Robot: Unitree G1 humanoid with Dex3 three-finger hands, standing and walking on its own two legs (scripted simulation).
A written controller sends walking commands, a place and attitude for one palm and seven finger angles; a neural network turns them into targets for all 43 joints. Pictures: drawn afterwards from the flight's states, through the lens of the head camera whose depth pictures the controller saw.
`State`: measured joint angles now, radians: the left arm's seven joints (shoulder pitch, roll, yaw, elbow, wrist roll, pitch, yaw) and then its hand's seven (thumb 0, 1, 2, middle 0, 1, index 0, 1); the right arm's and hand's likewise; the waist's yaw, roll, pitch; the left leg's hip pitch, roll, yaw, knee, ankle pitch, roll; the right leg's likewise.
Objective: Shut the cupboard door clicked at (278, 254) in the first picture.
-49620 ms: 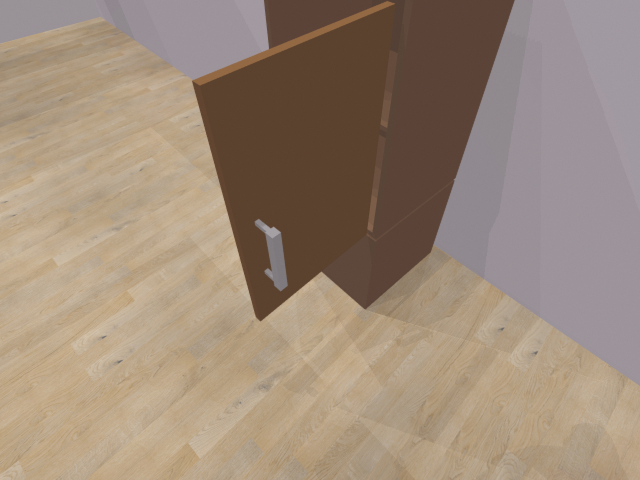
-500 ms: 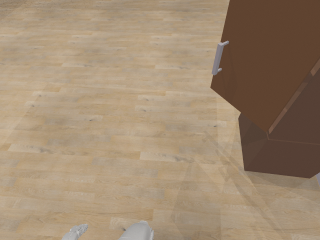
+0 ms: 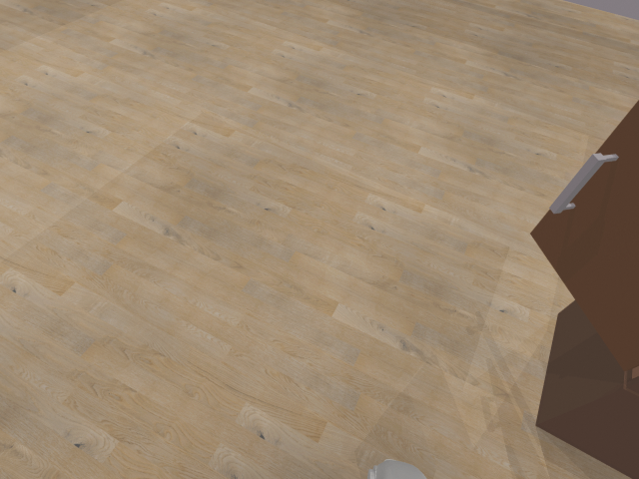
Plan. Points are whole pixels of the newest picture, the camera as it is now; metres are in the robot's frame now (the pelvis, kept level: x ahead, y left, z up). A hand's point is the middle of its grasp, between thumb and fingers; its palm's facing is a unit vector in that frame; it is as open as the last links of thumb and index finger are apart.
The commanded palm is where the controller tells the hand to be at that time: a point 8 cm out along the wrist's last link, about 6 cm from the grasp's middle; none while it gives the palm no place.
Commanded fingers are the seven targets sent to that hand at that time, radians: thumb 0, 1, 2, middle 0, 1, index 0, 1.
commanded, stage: walk to a spot facing it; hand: left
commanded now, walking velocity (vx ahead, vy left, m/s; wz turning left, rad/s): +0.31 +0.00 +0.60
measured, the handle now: (582, 184) +0.74 -0.55 -0.11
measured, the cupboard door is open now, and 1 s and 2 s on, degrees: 42 42 42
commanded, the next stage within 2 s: turn to face it in 1.02 s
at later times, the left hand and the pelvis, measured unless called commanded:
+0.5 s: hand out of the picture +0.08 +0.12 -0.16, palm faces +0.36 -0.91 -0.20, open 7.4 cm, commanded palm none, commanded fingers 0.00 0.90 0.90 -0.20 -0.30 -0.20 -0.30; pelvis +0.13 -0.05 +0.01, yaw +20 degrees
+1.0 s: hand (122, 383) +0.25 +0.31 -0.15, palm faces +0.57 -0.79 -0.21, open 7.4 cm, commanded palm none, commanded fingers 0.00 0.90 0.90 -0.20 -0.30 -0.20 -0.30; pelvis +0.27 +0.08 +0.01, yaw +34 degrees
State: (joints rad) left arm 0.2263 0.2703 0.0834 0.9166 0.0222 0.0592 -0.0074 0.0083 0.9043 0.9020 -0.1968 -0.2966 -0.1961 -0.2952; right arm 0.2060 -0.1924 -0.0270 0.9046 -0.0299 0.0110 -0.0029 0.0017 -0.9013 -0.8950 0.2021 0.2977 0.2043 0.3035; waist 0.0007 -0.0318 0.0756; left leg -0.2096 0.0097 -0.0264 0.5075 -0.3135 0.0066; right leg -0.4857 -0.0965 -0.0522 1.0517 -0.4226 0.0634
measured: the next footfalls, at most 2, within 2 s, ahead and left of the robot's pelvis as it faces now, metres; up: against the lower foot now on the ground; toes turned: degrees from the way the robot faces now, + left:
right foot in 0.20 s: +0.15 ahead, -0.15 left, +0.00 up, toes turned +1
left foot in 0.72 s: +0.27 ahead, +0.14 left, +0.00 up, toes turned +35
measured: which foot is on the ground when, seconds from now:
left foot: down 0.00-0.20, up 0.22-0.70, down 0.72-1.00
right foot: up 0.00-0.18, down 0.20-0.72, up 0.74-1.00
